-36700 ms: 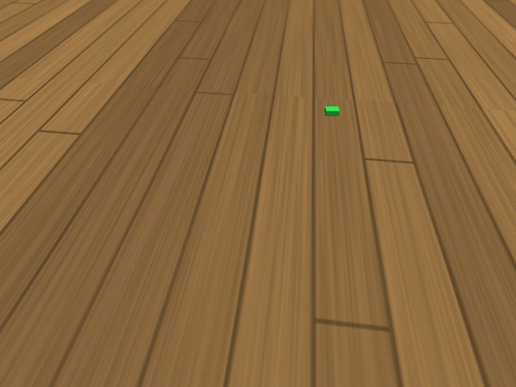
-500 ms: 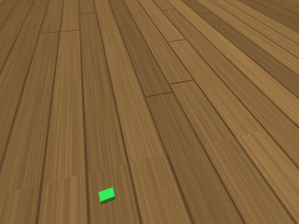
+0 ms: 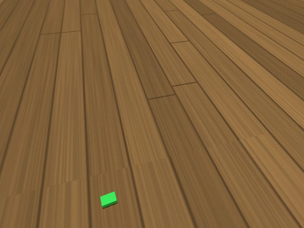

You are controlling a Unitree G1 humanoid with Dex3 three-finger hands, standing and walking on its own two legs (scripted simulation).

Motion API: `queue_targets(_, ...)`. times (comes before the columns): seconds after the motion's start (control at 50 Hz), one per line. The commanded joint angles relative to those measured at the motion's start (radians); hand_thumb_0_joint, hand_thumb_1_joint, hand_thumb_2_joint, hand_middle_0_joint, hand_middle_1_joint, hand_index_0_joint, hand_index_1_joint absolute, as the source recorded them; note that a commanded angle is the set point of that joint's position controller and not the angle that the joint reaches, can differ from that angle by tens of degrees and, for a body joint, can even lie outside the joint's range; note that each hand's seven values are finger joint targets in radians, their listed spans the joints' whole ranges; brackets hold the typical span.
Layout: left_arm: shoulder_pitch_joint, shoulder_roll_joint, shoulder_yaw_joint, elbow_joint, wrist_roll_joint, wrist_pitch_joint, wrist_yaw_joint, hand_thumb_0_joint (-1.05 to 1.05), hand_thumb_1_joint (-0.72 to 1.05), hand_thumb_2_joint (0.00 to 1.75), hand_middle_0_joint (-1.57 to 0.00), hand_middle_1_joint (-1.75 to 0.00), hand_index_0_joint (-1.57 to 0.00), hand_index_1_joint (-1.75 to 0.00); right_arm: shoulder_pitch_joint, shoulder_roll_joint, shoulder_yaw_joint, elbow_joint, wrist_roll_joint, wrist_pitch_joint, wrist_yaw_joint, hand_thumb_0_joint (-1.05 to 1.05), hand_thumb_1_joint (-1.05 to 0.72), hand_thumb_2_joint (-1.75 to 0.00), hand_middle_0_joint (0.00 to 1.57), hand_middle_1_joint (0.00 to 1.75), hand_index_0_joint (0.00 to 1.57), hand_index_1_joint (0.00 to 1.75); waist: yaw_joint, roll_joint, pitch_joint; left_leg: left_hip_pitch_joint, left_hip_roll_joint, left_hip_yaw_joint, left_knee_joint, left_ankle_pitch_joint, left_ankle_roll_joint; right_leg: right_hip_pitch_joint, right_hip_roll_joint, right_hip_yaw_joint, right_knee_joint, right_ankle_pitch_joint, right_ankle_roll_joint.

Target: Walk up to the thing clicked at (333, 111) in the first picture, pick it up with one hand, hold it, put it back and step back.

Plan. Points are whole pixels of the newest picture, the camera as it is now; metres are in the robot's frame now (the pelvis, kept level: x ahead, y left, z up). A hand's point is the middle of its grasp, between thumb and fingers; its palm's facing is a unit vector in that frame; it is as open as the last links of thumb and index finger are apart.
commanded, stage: stand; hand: left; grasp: from above
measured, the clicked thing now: (108, 199) +0.46 +0.27 -0.77
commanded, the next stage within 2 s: rise first in 0.10 s
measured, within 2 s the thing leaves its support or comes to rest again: neither
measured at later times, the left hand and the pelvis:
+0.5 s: hand out of the picture +0.16 +0.25 -0.17, palm faces -0.03 -0.93 -0.37, open 9.8 cm; pelvis -0.01 +0.00 -0.03, yaw +0 degrees
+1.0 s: hand out of the picture +0.14 +0.27 -0.22, palm faces -0.13 -0.87 -0.47, open 13.6 cm; pelvis -0.01 +0.01 -0.09, yaw -1 degrees
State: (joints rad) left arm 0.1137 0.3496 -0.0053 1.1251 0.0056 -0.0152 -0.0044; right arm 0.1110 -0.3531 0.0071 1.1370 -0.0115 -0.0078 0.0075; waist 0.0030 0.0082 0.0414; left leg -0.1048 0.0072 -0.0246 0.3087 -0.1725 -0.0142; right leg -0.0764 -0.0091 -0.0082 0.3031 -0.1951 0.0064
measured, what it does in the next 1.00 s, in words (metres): lowers itself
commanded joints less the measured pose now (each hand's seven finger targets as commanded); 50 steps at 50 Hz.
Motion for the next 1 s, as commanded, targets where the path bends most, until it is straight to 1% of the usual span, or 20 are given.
queue_targets(0.0,-0.029,0.215,0.047,-0.048,0.001,-0.013,0.014,0.00,0.90,0.90,-0.20,-0.30,-0.20,-0.30,-0.037,-0.217,-0.039,-0.054,0.005,-0.021,-0.016,0.00,-0.90,-0.90,0.20,0.30,0.20,0.30,-0.003,0.004,-0.040,-0.013,0.115,-0.081,-0.051,0.110,0.031,-0.013,-0.120,0.087,-0.048,0.103,-0.023)
queue_targets(0.18,-0.029,0.219,0.048,-0.059,0.002,-0.018,0.015,0.00,0.82,0.88,-0.19,-0.38,-0.19,-0.38,-0.035,-0.213,-0.039,-0.061,0.004,-0.023,-0.018,0.00,-0.90,-0.91,0.20,0.30,0.20,0.30,-0.004,-0.007,-0.078,0.024,0.118,-0.073,-0.022,0.211,0.033,0.007,-0.128,0.086,-0.032,0.216,-0.027)
queue_targets(0.2,-0.379,0.048,0.046,-0.410,-0.051,-0.108,0.028,0.00,0.74,0.92,-0.27,-0.46,-0.25,-0.46,-0.015,-0.047,0.001,-0.335,0.072,-0.071,-0.038,0.00,-0.98,-0.93,0.20,0.30,0.20,0.30,-0.124,0.042,-0.001,-0.103,-0.012,0.057,0.046,0.042,0.020,-0.245,0.007,-0.001,0.050,0.126,-0.014)
queue_targets(0.22,-0.483,0.103,0.071,-0.344,-0.047,-0.100,0.034,0.00,0.66,0.91,-0.27,-0.54,-0.24,-0.54,0.040,-0.079,-0.008,-0.277,0.070,-0.069,-0.049,0.00,-1.00,-0.92,0.20,0.30,0.20,0.30,-0.094,0.013,-0.062,-0.098,-0.016,0.046,0.069,0.026,0.022,-0.200,0.004,-0.010,0.067,0.098,-0.014)
queue_targets(0.24,-0.308,0.185,0.115,-0.200,-0.027,-0.067,0.034,0.00,0.58,0.88,-0.27,-0.62,-0.25,-0.62,0.076,-0.105,-0.026,-0.282,0.075,-0.060,-0.060,0.00,-0.99,-0.92,0.20,0.30,0.20,0.30,-0.066,-0.039,-0.026,-0.134,-0.012,0.046,0.086,0.016,0.024,-0.206,0.013,-0.021,0.070,0.064,-0.015)
queue_targets(0.26,-0.226,0.210,0.145,-0.085,-0.002,-0.042,0.021,0.00,0.50,0.85,-0.25,-0.69,-0.25,-0.69,0.094,-0.111,-0.045,-0.296,0.066,-0.055,-0.060,0.00,-0.96,-0.91,0.20,0.30,0.20,0.30,-0.056,-0.061,-0.067,-0.170,-0.020,0.049,0.136,0.018,0.028,-0.227,0.010,-0.019,0.103,0.052,-0.017)
queue_targets(0.3,-0.304,0.253,0.186,-0.111,0.048,-0.043,-0.005,0.00,0.34,0.81,-0.25,-0.80,-0.27,-0.78,0.107,-0.105,-0.071,-0.348,0.043,-0.062,-0.061,0.00,-0.95,-0.91,0.20,0.30,0.20,0.30,-0.034,-0.049,-0.198,-0.200,-0.020,0.044,0.222,0.060,0.029,-0.242,0.006,-0.010,0.197,0.107,-0.018)
queue_targets(0.32,-0.225,0.236,0.197,-0.066,0.074,-0.031,-0.013,0.00,0.26,0.81,-0.24,-0.86,-0.26,-0.83,0.143,-0.098,-0.082,-0.360,0.034,-0.063,-0.056,0.00,-0.96,-0.91,0.20,0.30,0.20,0.30,-0.029,-0.043,-0.237,-0.235,-0.028,0.042,0.265,0.083,0.028,-0.248,0.005,-0.008,0.238,0.131,-0.017)
queue_targets(0.34,-0.166,0.234,0.212,-0.119,0.095,-0.020,-0.019,0.00,0.18,0.82,-0.22,-0.89,-0.25,-0.86,0.149,-0.092,-0.091,-0.393,0.029,-0.065,-0.050,0.00,-0.95,-0.91,0.20,0.30,0.20,0.30,0.013,0.014,-0.289,-0.244,-0.034,0.043,0.283,0.106,0.021,-0.236,0.004,-0.006,0.264,0.139,-0.026)
queue_targets(0.38,-0.069,0.219,0.231,-0.146,0.112,0.017,-0.008,0.00,0.02,0.82,-0.22,-0.93,-0.24,-0.90,0.139,-0.079,-0.093,-0.452,0.032,-0.065,-0.044,0.00,-0.93,-0.90,0.20,0.30,0.20,0.30,0.037,0.036,-0.304,-0.268,-0.040,0.046,0.291,0.123,0.016,-0.227,0.009,-0.003,0.275,0.136,-0.028)
queue_targets(0.42,-0.088,0.169,0.195,-0.213,0.129,0.069,-0.002,0.00,-0.14,0.80,-0.24,-0.92,-0.26,-0.90,0.125,-0.078,-0.096,-0.502,0.039,-0.065,-0.043,0.00,-0.91,-0.90,0.20,0.30,0.20,0.30,0.009,0.026,-0.291,-0.267,-0.036,0.039,0.283,0.115,0.015,-0.251,0.018,-0.008,0.271,0.120,-0.026)
queue_targets(0.52,-0.094,0.151,0.192,-0.317,0.150,0.161,0.020,0.00,-0.45,0.86,-0.24,-0.92,-0.23,-0.92,0.107,-0.062,-0.089,-0.575,0.040,-0.079,-0.029,0.00,-0.94,-0.90,0.20,0.30,0.20,0.30,-0.011,-0.006,-0.232,-0.378,-0.015,0.027,0.369,0.023,0.015,-0.393,0.031,-0.026,0.354,0.004,-0.025)
queue_targets(0.6,-0.053,0.189,0.239,-0.425,0.177,0.171,0.038,0.00,-0.50,0.88,-0.24,-0.92,-0.23,-0.93,0.139,-0.051,-0.095,-0.613,0.035,-0.103,-0.027,0.00,-0.95,-0.91,0.20,0.30,0.20,0.30,-0.011,0.024,-0.285,-0.454,-0.009,0.021,0.467,-0.006,0.018,-0.477,0.028,-0.021,0.458,-0.021,-0.024)
queue_targets(0.66,-0.082,0.162,0.210,-0.587,0.186,0.168,0.038,0.00,-0.51,0.88,-0.25,-0.92,-0.23,-0.93,0.138,-0.046,-0.099,-0.645,0.033,-0.125,-0.034,0.00,-0.96,-0.91,0.20,0.30,0.20,0.30,-0.028,0.060,-0.337,-0.460,-0.004,0.018,0.513,-0.013,0.017,-0.536,0.024,-0.013,0.511,-0.024,-0.024)
queue_targets(0.68,-0.003,0.165,0.230,-0.542,0.188,0.181,0.042,0.00,-0.51,0.87,-0.25,-0.93,-0.24,-0.93,0.137,-0.040,-0.090,-0.642,0.032,-0.131,-0.036,0.00,-0.97,-0.91,0.20,0.30,0.20,0.30,-0.030,0.056,-0.322,-0.476,0.002,0.011,0.521,-0.006,0.015,-0.552,0.028,-0.018,0.530,-0.026,-0.025)
queue_targets(0.78,0.039,0.149,0.197,-0.730,0.201,0.214,0.040,0.00,-0.50,0.87,-0.24,-0.93,-0.23,-0.94,0.134,-0.043,-0.099,-0.674,0.025,-0.155,-0.048,0.00,-0.96,-0.91,0.20,0.30,0.20,0.30,-0.033,0.067,-0.375,-0.501,0.005,0.006,0.594,0.040,0.018,-0.598,0.027,-0.018,0.585,0.006,-0.023)
queue_targets(0.8,0.105,0.161,0.224,-0.673,0.206,0.231,0.044,0.00,-0.51,0.87,-0.24,-0.94,-0.23,-0.94,0.143,-0.038,-0.094,-0.664,0.024,-0.155,-0.049,0.00,-0.98,-0.91,0.20,0.30,0.20,0.30,-0.036,0.047,-0.380,-0.512,0.008,0.004,0.607,0.043,0.021,-0.600,0.028,-0.019,0.593,0.004,-0.022)
queue_targets(0.82,0.105,0.136,0.196,-0.708,0.206,0.238,0.041,0.00,-0.50,0.86,-0.24,-0.93,-0.24,-0.94,0.138,-0.043,-0.097,-0.669,0.024,-0.158,-0.047,0.00,-0.97,-0.91,0.20,0.30,0.20,0.30,-0.041,0.052,-0.366,-0.530,0.012,-0.004,0.608,0.031,0.017,-0.623,0.029,-0.024,0.608,-0.018,-0.025)
queue_targets(0.88,0.129,0.146,0.210,-0.751,0.221,0.253,0.047,0.00,-0.49,0.85,-0.24,-0.94,-0.24,-0.94,0.128,-0.035,-0.094,-0.689,0.020,-0.168,-0.053,0.00,-0.97,-0.91,0.20,0.30,0.20,0.30,-0.036,0.046,-0.364,-0.575,0.008,-0.002,0.638,-0.014,0.019,-0.647,0.028,-0.026,0.625,-0.044,-0.024)
queue_targets(0.98,0.186,0.154,0.217,-0.799,0.243,0.278,0.054,0.00,-0.48,0.84,-0.24,-0.94,-0.24,-0.93,0.134,-0.029,-0.092,-0.699,0.019,-0.176,-0.057,0.00,-0.98,-0.92,0.20,0.30,0.20,0.30,-0.037,0.046,-0.424,-0.605,0.002,0.002,0.711,0.055,0.025,-0.667,0.028,-0.024,0.674,0.021,-0.021)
